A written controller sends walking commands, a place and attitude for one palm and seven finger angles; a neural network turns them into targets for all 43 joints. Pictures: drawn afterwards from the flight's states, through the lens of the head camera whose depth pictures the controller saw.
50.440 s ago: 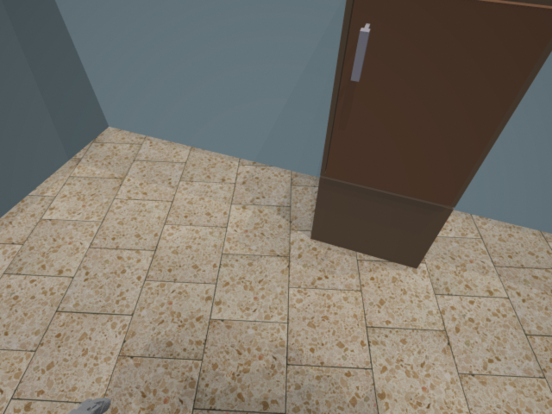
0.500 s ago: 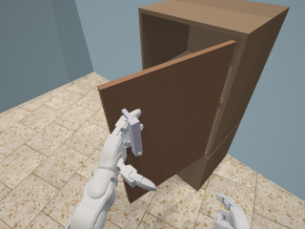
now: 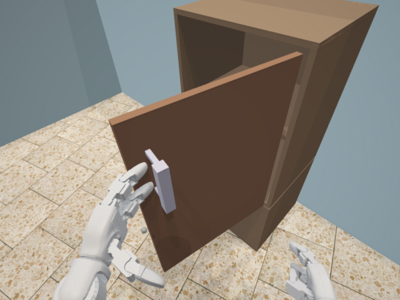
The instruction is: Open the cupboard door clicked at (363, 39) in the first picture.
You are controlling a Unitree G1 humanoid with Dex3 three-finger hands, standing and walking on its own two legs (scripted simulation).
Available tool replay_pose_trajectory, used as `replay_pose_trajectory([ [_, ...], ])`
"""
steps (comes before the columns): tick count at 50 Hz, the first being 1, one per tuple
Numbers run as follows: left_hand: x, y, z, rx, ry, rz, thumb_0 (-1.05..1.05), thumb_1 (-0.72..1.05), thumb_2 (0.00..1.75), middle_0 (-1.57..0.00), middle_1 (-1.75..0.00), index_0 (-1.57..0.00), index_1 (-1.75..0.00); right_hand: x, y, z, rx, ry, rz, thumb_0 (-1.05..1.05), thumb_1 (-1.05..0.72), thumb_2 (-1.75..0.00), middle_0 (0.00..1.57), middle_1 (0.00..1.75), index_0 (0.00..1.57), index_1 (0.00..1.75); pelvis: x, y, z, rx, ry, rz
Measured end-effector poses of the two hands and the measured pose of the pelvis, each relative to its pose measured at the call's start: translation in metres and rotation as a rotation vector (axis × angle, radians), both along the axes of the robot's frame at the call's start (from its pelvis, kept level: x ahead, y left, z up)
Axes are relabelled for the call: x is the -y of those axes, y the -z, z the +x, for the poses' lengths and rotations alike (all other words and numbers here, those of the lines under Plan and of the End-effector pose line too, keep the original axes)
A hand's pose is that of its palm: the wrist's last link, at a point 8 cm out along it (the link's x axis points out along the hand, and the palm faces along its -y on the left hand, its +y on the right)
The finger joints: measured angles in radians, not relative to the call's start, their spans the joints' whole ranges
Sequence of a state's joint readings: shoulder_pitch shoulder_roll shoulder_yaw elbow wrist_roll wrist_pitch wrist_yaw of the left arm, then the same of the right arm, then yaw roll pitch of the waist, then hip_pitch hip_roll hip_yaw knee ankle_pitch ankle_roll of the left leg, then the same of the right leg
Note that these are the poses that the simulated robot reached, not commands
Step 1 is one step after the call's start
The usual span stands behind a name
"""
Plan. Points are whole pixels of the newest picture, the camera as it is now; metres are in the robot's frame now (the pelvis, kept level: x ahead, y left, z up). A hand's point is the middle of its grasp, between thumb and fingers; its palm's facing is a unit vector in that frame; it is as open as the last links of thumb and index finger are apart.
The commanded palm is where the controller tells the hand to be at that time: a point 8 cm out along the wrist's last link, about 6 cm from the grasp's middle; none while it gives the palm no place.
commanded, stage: slide the hand sideways off the handle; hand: left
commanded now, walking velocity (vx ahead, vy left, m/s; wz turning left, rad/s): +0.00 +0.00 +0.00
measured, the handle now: (159, 181) +0.30 +0.10 +0.13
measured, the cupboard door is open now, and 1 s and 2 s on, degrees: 78 78 78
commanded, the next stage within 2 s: draw the hand back to the body in 0.38 s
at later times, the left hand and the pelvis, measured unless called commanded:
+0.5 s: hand (107, 244) +0.18 +0.16 +0.12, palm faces -0.05 -1.00 -0.03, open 16.3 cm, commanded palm +0.16 +0.22 +0.13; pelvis +0.01 +0.00 -0.01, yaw +1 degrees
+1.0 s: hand (78, 234) +0.18 +0.20 +0.14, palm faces -0.02 -1.00 -0.07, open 16.2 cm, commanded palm +0.15 +0.26 +0.15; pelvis +0.00 +0.03 +0.00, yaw +1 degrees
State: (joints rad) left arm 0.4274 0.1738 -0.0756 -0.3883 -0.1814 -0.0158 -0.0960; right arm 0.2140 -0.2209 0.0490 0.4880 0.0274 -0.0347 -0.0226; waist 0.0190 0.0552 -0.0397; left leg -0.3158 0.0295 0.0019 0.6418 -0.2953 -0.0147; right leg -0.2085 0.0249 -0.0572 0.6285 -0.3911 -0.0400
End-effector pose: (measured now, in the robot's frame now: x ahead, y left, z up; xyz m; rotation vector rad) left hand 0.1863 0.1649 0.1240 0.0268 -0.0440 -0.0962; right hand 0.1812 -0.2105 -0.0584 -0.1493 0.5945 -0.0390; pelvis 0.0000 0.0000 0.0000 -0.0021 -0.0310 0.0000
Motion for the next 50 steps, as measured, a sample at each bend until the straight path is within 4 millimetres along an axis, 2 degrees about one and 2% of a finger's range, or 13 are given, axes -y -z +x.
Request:
replay_pose_trajectory([
  [12,-0.024,0.003,-0.011,-0.013,-0.003,0.015,-0.01,-0.5,0.3,-0.25,-0.35,-0.21,-0.34,0.018,0.007,0.001,0.005,0.034,-0.01,0.01,-0.9,-0.9,0.21,0.3,0.2,0.3,0.009,0.003,0.009,-0.029,-0.003,0.003],
  [19,-0.052,0.006,-0.023,-0.019,-0.091,0.024,-0.01,-0.5,0.3,-0.21,-0.33,-0.18,-0.32,0.021,0.01,-0.001,0.013,0.04,-0.029,0.01,-0.9,-0.9,0.2,0.3,0.2,0.3,0.005,0.006,0.009,-0.042,-0.014,-0.004],
  [23,-0.054,0.006,-0.027,0.0,-0.071,0.009,-0.01,-0.5,0.3,-0.18,-0.31,-0.16,-0.31,0.016,0.009,0.0,0.031,0.028,-0.04,0.01,-0.9,-0.9,0.2,0.3,0.2,0.3,0.0,0.007,0.007,-0.045,-0.022,-0.009],
  [28,-0.052,0.008,-0.021,0.005,-0.03,0.001,-0.01,-0.5,0.3,-0.16,-0.31,-0.15,-0.31,0.004,0.006,0.002,0.055,0.018,-0.041,0.01,-0.9,-0.9,0.2,0.3,0.2,0.3,-0.007,0.007,0.003,-0.046,-0.023,-0.013],
  [39,-0.073,-0.007,-0.018,0.012,-0.051,0.023,-0.01,-0.5,0.3,-0.15,-0.3,-0.15,-0.3,-0.026,-0.003,0.006,0.09,-0.01,-0.007,0.01,-0.9,-0.9,0.21,0.3,0.2,0.3,-0.02,0.004,0.002,-0.03,-0.016,-0.017],
  [50,-0.093,-0.016,-0.024,0.002,-0.075,0.044,-0.01,-0.47,0.31,-0.15,-0.3,-0.15,-0.3,-0.03,-0.009,0.008,0.095,-0.025,-0.029,0.01,-0.9,-0.9,0.21,0.3,0.2,0.3,-0.026,0.0,0.0,-0.014,-0.022,-0.022],
])
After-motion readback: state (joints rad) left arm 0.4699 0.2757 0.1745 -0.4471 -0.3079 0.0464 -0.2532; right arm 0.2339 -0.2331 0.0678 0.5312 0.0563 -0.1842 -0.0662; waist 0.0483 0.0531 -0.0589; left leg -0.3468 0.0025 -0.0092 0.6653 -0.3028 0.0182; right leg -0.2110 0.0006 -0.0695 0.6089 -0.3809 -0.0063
